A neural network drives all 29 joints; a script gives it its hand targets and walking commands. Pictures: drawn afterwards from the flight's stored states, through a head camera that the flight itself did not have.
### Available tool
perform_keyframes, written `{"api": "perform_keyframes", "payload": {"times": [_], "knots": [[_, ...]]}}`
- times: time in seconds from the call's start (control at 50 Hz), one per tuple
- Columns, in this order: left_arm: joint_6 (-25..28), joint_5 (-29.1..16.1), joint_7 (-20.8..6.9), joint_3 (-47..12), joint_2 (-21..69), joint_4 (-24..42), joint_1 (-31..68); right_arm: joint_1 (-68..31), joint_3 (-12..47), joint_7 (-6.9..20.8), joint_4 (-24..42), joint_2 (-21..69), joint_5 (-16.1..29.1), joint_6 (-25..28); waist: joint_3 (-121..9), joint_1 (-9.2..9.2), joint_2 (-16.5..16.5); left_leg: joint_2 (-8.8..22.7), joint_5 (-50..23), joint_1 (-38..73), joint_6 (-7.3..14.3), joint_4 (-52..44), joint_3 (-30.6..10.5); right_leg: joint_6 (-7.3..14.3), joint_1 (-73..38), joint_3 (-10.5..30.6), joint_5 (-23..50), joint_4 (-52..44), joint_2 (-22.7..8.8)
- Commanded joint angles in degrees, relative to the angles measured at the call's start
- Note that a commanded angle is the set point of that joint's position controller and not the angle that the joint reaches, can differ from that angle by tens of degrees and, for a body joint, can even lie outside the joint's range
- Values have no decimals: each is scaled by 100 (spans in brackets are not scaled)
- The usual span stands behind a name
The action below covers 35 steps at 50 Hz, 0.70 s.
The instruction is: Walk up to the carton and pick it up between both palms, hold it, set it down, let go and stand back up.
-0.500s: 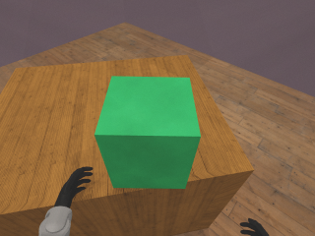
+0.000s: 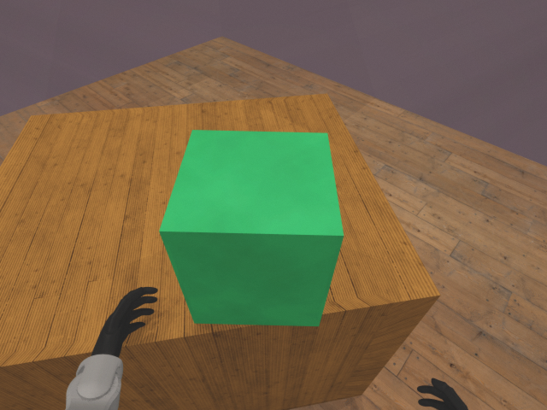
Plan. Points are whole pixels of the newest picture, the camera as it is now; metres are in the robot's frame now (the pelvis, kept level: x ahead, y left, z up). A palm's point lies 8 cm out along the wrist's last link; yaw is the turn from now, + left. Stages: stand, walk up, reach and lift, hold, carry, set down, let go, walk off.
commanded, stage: stand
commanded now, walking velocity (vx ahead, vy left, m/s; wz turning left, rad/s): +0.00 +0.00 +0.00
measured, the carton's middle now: (258, 232) +0.37 +0.03 +0.05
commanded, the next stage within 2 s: none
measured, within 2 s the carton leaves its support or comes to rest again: neither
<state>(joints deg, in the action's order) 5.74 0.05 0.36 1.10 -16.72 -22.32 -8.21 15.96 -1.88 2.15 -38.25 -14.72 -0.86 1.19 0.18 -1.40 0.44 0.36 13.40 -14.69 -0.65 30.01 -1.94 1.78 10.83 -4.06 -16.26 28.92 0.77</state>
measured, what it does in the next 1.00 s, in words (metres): stands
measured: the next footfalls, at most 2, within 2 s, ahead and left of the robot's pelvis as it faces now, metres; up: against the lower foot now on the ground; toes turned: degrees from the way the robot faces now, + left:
none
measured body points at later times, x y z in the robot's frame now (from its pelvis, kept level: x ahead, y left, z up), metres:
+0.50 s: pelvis +0.00 +0.00 +0.00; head -0.01 +0.00 +0.45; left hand +0.23 +0.24 -0.01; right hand +0.13 -0.26 -0.10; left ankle +0.03 +0.13 -0.74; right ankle -0.01 -0.10 -0.74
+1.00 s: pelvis +0.00 +0.00 +0.00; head +0.00 +0.01 +0.45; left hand +0.23 +0.24 -0.01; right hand +0.14 -0.26 -0.09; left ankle +0.03 +0.13 -0.74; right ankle -0.01 -0.10 -0.74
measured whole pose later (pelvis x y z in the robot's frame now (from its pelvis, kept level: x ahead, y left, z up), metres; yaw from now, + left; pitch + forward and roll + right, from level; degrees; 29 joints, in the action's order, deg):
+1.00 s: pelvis +0.00 +0.00 +0.00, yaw +2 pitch -2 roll -1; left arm 5.5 0.0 0.1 0.3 -17.1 -21.9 -6.8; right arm 14.0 -2.3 1.9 -37.0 -14.6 -0.9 1.0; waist 1.7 -1.5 0.1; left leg -0.4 12.8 -15.3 -0.9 30.2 -4.5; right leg 1.8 10.2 -6.4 -16.2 28.4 0.2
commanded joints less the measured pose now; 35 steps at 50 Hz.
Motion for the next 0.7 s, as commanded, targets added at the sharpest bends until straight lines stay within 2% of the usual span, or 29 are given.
{"api": "perform_keyframes", "payload": {"times": [0.0, 0.48, 0.52, 0.68], "knots": [[-336, 67, 28, 231, -690, -224, -421, -108, -208, -25, 461, -738, 3, 89, 184, 134, 177, 474, -551, -216, 223, -422, -566, 57, 77, 815, 416, -680, -764], [-375, 61, 24, 219, -717, -240, -374, -125, -191, -45, 502, -755, 7, 71, 167, 145, 162, 434, -701, -245, 215, -351, -673, 72, 5, 697, 458, -686, -816], [-369, 65, 21, 187, -731, -265, -443, -237, -235, -52, 566, -735, -2, 91, 228, 153, 190, 429, -897, -219, 258, -334, -651, 55, 7, 652, 706, -695, -794], [-393, 75, 11, 183, -761, -254, -436, -258, -248, -53, 587, -722, 8, 80, 137, 152, 136, 412, -820, -189, 250, -339, -666, 68, -56, 601, 558, -709, -821]]}}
